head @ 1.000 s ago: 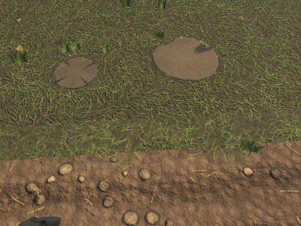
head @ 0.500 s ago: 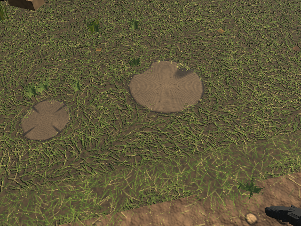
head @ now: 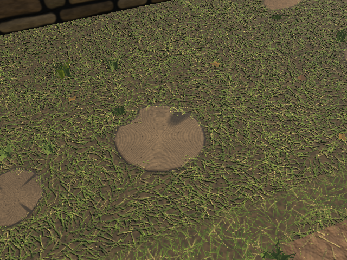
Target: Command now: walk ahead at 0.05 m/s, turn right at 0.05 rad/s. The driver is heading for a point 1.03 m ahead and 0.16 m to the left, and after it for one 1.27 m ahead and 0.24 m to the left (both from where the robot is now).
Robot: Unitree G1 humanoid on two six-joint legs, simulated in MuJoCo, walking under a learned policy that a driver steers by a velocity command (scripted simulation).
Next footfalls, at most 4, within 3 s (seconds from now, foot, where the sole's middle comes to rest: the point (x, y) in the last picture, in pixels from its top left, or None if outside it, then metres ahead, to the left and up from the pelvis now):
0.74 right None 0.41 -0.14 -0.77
1.30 left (160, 212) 0.71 0.10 -0.77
1.84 right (210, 152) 1.02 -0.14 -0.77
2.38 left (148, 120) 1.24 0.17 -0.77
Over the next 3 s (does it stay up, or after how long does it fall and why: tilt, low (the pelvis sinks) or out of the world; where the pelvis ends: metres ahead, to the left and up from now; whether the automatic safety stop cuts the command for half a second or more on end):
stays up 1.33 0.10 0.00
